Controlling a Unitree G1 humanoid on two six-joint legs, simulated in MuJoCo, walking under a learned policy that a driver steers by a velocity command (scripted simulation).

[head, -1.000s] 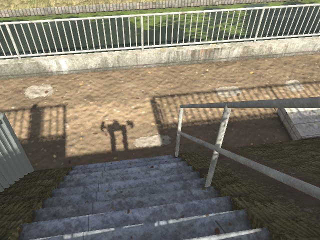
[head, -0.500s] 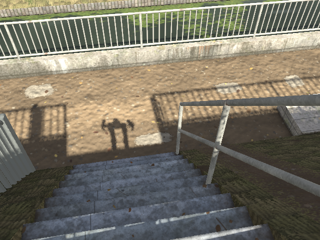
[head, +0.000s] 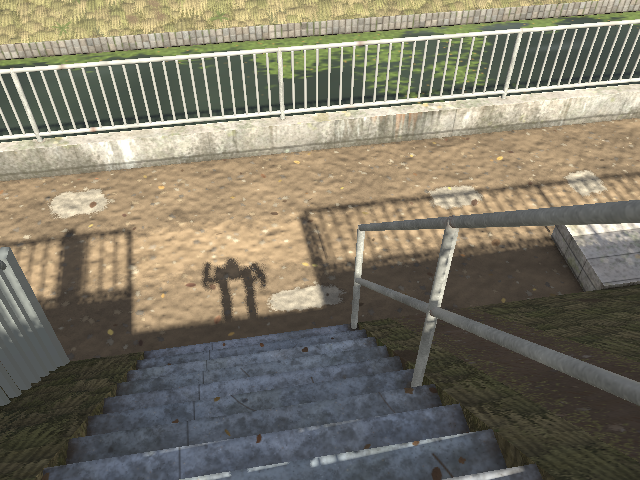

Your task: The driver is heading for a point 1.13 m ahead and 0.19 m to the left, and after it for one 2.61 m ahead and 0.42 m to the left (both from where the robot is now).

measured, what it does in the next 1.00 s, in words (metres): goes down: left foot, then right foot 0.22 m lower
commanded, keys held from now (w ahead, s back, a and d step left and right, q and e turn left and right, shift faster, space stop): w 0.92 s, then w+q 0.08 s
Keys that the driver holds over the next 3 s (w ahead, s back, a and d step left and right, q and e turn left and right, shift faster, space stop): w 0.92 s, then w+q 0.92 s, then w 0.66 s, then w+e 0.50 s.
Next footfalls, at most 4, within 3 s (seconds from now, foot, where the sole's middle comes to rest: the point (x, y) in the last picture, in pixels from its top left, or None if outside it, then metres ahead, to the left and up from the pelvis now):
0.42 left None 0.14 0.07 -0.78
0.96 right None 0.37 -0.18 -1.00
1.52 left None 0.58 0.04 -1.22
2.08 right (349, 477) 0.84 -0.08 -1.44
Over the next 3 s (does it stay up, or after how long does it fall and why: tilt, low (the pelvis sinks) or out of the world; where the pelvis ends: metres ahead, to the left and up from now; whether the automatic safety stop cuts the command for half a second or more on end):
stays up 1.12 0.19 -1.07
